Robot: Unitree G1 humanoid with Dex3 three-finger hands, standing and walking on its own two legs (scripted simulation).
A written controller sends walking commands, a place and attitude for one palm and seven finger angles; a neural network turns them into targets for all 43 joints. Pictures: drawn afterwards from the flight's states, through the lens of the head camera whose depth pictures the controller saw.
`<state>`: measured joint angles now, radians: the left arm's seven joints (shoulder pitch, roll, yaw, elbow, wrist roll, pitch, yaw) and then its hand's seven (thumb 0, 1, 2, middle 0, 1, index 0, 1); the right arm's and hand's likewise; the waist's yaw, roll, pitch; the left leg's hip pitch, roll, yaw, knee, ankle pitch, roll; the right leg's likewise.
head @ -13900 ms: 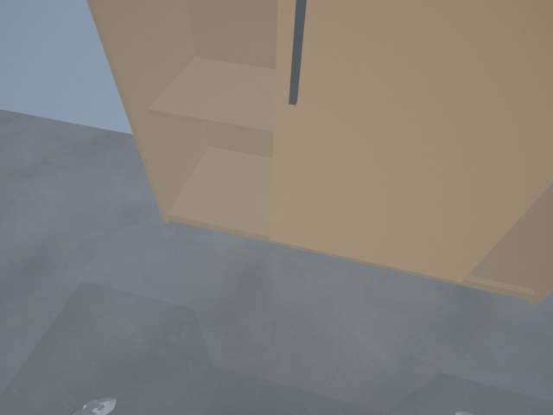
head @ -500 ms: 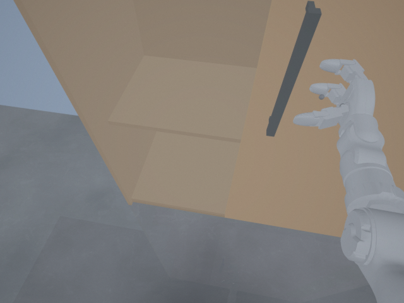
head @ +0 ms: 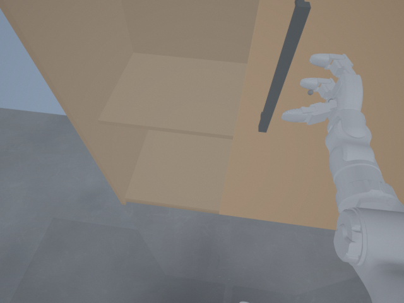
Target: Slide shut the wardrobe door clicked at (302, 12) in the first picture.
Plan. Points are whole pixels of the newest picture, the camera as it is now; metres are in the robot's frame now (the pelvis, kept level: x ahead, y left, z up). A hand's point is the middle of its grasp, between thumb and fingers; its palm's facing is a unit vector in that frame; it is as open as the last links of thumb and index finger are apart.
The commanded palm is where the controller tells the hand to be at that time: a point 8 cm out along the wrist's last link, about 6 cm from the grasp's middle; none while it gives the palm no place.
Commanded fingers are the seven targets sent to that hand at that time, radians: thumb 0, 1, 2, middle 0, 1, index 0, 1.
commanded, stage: feel for the door with the fingertips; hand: right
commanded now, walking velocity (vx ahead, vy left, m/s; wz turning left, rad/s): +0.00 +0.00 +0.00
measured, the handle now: (277, 76) +0.54 -0.08 +0.15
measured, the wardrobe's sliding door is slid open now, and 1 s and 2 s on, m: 0.49 0.46 0.46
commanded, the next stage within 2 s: slide the fingers in behind the handle in 0.42 s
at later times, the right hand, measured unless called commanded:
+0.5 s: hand (299, 91) +0.49 -0.11 +0.16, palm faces +0.06 +1.00 -0.03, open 13.8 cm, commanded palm +0.49 -0.14 +0.16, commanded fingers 0.00 0.50 -0.30 0.30 1.20 0.30 1.20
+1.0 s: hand (275, 91) +0.49 -0.07 +0.15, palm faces -0.05 +1.00 -0.01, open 13.9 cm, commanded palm +0.47 -0.12 +0.16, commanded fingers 0.00 0.50 -0.30 0.30 1.20 0.30 1.20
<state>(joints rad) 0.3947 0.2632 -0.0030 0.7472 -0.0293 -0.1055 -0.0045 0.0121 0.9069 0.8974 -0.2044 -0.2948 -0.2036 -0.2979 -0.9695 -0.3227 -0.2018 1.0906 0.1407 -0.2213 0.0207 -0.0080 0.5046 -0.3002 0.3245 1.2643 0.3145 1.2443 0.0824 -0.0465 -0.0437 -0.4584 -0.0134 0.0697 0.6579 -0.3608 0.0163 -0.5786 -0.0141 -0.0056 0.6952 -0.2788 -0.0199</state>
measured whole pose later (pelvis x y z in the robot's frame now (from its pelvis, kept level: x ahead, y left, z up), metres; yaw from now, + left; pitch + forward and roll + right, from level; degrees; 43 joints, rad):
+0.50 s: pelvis +0.00 +0.01 +0.00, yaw -1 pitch +9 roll +1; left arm 0.37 0.27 -0.01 0.77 -0.02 -0.13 -0.01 0.01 0.91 0.90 -0.20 -0.29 -0.20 -0.30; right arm -1.02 -0.30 -0.17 1.16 0.14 -0.24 -0.01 -0.01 0.50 -0.30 0.32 1.27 0.31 1.28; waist 0.08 -0.05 -0.04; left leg -0.47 -0.02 0.09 0.67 -0.37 0.03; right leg -0.59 -0.01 0.01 0.70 -0.27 -0.01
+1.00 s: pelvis +0.00 +0.01 +0.00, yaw +1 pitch +9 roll +1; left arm 0.40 0.26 0.00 0.74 -0.03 -0.11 -0.02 0.01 0.91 0.90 -0.20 -0.29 -0.20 -0.30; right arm -0.95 -0.24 -0.18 1.08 0.13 -0.24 0.01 -0.01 0.51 -0.30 0.31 1.24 0.31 1.22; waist 0.10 -0.05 -0.06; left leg -0.46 -0.03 0.06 0.67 -0.36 0.03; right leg -0.57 -0.03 -0.02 0.69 -0.28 -0.01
